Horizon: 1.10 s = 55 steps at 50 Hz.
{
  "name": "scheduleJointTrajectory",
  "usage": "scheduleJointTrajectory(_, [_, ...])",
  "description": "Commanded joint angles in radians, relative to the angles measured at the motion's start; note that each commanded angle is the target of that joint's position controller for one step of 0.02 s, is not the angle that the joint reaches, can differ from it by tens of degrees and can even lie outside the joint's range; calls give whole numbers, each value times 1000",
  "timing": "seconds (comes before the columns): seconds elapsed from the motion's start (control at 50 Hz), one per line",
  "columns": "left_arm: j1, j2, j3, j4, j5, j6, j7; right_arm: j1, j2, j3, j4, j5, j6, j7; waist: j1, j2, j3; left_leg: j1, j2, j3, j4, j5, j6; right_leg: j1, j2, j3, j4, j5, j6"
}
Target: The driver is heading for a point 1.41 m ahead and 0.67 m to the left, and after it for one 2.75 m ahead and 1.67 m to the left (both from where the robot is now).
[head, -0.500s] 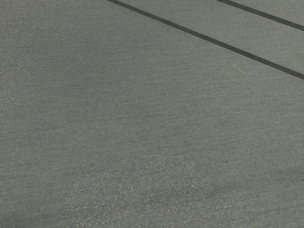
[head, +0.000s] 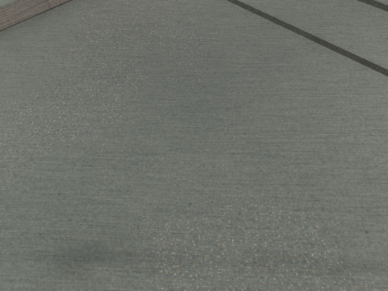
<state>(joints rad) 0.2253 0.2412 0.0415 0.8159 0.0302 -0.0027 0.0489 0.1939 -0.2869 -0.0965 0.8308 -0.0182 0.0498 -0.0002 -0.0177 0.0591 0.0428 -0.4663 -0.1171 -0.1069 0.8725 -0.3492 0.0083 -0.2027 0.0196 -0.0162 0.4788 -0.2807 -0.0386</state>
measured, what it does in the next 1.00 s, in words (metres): steps on the spot, turning left: left foot, then right foot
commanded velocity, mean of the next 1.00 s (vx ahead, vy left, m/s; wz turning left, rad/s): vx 0.00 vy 0.00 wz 0.59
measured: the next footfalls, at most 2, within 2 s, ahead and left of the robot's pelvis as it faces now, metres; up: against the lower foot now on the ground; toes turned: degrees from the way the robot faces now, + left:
left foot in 0.34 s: -0.06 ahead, +0.11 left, +0.00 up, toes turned +13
right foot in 0.90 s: +0.00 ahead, -0.05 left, +0.00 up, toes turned +39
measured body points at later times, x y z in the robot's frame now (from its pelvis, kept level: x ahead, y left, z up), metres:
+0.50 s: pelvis -0.07 +0.03 +0.00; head -0.05 +0.07 +0.45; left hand -0.07 +0.33 -0.13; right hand +0.13 -0.21 -0.09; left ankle -0.10 +0.10 -0.74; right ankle -0.03 -0.11 -0.67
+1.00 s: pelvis -0.08 +0.00 +0.00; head -0.04 -0.01 +0.45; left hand -0.13 +0.30 -0.08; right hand +0.17 -0.18 -0.13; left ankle -0.14 +0.09 -0.69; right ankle -0.04 -0.08 -0.74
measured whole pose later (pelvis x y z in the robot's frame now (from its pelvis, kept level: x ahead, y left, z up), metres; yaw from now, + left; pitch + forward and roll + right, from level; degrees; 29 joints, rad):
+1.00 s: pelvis -0.08 +0.00 +0.00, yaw +36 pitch +0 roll +1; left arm 0.18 0.28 0.02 0.72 0.02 0.02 0.03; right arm 0.20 -0.35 -0.08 0.79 -0.02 0.06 0.01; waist -0.01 0.06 0.06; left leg -0.43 -0.17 -0.17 0.92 -0.42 0.00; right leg -0.19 0.05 0.02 0.43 -0.24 -0.06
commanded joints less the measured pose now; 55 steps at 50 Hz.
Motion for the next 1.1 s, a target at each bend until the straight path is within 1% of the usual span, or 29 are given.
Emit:
scheduleJointTrajectory(0.02, [-98, 127, 26, -104, -2, -19, -4, 58, -121, -36, -34, -5, 13, 9, -42, -185, -39, -59, 39, 41, 295, -53, -14, 39, -261, 142, -168, 554, -171])
scheduleJointTrajectory(0.04, [-75, 125, 27, -105, -2, -16, -3, 51, -105, -29, -35, -7, 19, 19, -24, -194, -50, -74, 47, 54, 293, -65, -25, 83, -255, 116, -149, 606, -166])
scheduleJointTrajectory(0.08, [-12, 135, 32, -93, 2, -10, -2, -8, -89, -20, -58, 2, 28, 32, 20, -186, -61, -101, 54, 75, 246, -49, -44, 158, -260, 98, -131, 589, -165])
scheduleJointTrajectory(0.14, [43, 168, 45, -71, 2, 2, -8, -55, -68, -3, -90, 11, 41, 39, 56, -223, -62, -73, 69, 97, 91, -117, -60, 210, -290, 92, -124, 539, -168])
scheduleJointTrajectory(0.2, [20, 194, 55, -74, 6, 3, -27, -68, -61, 9, -112, 19, 44, 43, 56, -240, -76, 61, 80, 143, -44, -135, -37, 145, -306, 51, -112, 516, -164])
scheduleJointTrajectory(0.26, [9, 219, 65, -71, 5, 8, -42, -61, -72, 12, -125, 27, 41, 45, 53, -258, -88, 155, 76, 179, -166, -126, -8, 109, -321, 32, -85, 483, -149])
scheduleJointTrajectory(0.3, [-19, 228, 69, -71, -9, 15, -48, -10, -66, 14, -111, 25, 33, 42, 10, -231, -95, 263, 68, 199, -360, -6, 21, 65, -317, -4, -17, 422, -104])
scheduleJointTrajectory(0.32, [-4, 222, 71, -62, -16, 20, -51, 24, -81, 11, -98, 13, 24, 32, -13, -171, -94, 367, 71, 161, -507, 114, 38, -16, -297, -48, 66, 321, -46])
scheduleJointTrajectory(0.34, [39, 177, 63, -64, -14, 27, -55, 46, -166, -7, -96, -5, 10, 21, -10, 60, -72, 483, 250, -120, -633, 175, 82, -220, -204, -138, 294, -5, 32])
scheduleJointTrajectory(0.36, [-15, 114, 42, -131, -3, 41, -36, 64, -317, -39, -114, 2, -3, 24, -4, 204, -20, 408, 497, -411, -584, 636, 235, -404, -40, -95, 446, -351, 83])
scheduleJointTrajectory(0.38, [-63, 147, 41, -133, -3, 55, -21, 101, -290, -42, -102, 9, -9, 25, -50, 107, -44, 370, 486, -361, -577, 618, 302, -379, -70, 26, 550, -338, 77])
scheduleJointTrajectory(0.4, [-56, 163, 48, -121, -23, 58, -24, 33, -222, -20, -108, 12, -12, 21, -6, 68, -11, 332, 410, -276, -590, 520, 280, -367, -81, 52, 569, -244, 71])
scheduleJointTrajectory(0.42, [-40, 175, 53, -102, -30, 50, -29, -46, -177, -6, -122, 10, -9, 14, 27, 57, 12, 306, 333, -211, -601, 434, 234, -349, -86, 58, 540, -150, 69])
scheduleJointTrajectory(0.44, [-30, 188, 58, -91, -14, 45, -32, -70, -161, 0, -130, 12, -11, 5, 31, 87, 0, 327, 294, -188, -592, 471, 215, -347, -75, 47, 554, -101, 69])
scheduleJointTrajectory(0.46, [-8, 192, 60, -78, -2, 44, -37, -66, -150, 5, -132, 14, -13, 1, 31, 86, -31, 349, 273, -170, -578, 543, 215, -336, -68, 44, 577, -76, 74])
scheduleJointTrajectory(0.52, [-16, 170, 54, -82, -7, 49, -43, -14, -168, 1, -121, 20, -19, 4, 20, 27, -69, 390, 270, -194, -561, 564, 217, -340, -52, 50, 574, -57, 84])
scheduleJointTrajectory(0.6, [-57, 159, 46, -103, -9, 58, -35, 42, -180, -4, -110, 15, -16, 4, -8, 60, -45, 410, 261, -274, -563, 433, 226, -367, -34, 58, 466, -97, 92])
scheduleJointTrajectory(0.7, [-81, 160, 38, -124, -18, 49, -27, 60, -204, -11, -113, 5, -12, 7, -15, 44, -63, 386, 264, -375, -545, 410, 241, -306, -2, 78, 368, -129, 75])
scheduleJointTrajectory(0.8, [-66, 162, 27, -138, -30, 33, -19, 26, -209, -15, -114, 2, -7, 14, 2, 50, -82, 330, 241, -458, -522, 469, 220, -166, 41, 94, 244, -151, 41])
scheduleJointTrajectory(0.84, [-24, 157, 21, -133, -35, 25, -13, -5, -204, -15, -114, 4, -3, 15, 28, 52, -82, 286, 218, -484, -514, 447, 187, -67, 56, 95, 123, -124, 24])
scheduleJointTrajectory(0.86, [14, 151, 19, -122, -34, 20, -8, -31, -199, -14, -115, 9, -1, 14, 56, 45, -78, 242, 189, -479, -499, 388, 153, 16, 57, 90, 1, -58, 18])
scheduleJointTrajectory(0.88, [46, 163, 21, -114, -27, 12, 1, -45, -182, -9, -117, 19, -1, 8, 76, 17, -74, 166, 141, -446, -456, 266, 101, 119, 19, 115, -151, 19, 7])
scheduleJointTrajectory(0.9, [16, 239, 34, -128, -15, 11, 11, 16, -111, 7, -118, 25, -5, 5, 30, -164, -85, 60, 31, -299, -279, -56, 30, 200, -192, 329, -271, -46, -45])
scheduleJointTrajectory(0.92, [-68, 306, 42, -170, -11, 14, 4, 52, -137, -2, -116, 18, -9, -7, 6, -250, -44, -76, -110, -87, -86, -214, 2, 144, -385, 552, -298, 58, -150])
scheduleJointTrajectory(0.94, [-52, 275, 40, -159, -3, 18, -4, 31, -205, -18, -106, -12, -7, -10, 9, -179, -30, -45, -19, -61, 91, -198, -9, 50, -410, 500, -264, 179, -219])
scheduleJointTrajectory(0.96, [-84, 203, 21, -165, -11, 15, -12, 39, -203, -22, -89, -9, -4, -3, -13, -134, -13, -12, -3, -65, 159, -146, -12, 6, -348, 408, -249, 236, -210])
scheduleJointTrajectory(0.98, [-118, 170, 11, -171, -11, 13, -18, 54, -187, -21, -73, -6, 3, 5, -27, -133, 2, -7, 0, -56, 216, -92, -20, -7, -280, 313, -235, 264, -183])
scheduleJointTrajectory(1.02, [-112, 162, 7, -170, -9, 8, -15, 76, -166, -14, -58, -1, 13, 23, -20, -191, -19, -31, -5, -31, 274, -54, -42, 46, -220, 220, -208, 379, -165])
scheduleJointTrajectory(1.1, [-6, 170, 11, -122, -11, -1, -21, 6, -126, 7, -64, 5, 19, 21, 34, -182, -39, -65, 6, -19, 166, -60, -65, 172, -228, 194, -166, 505, -180])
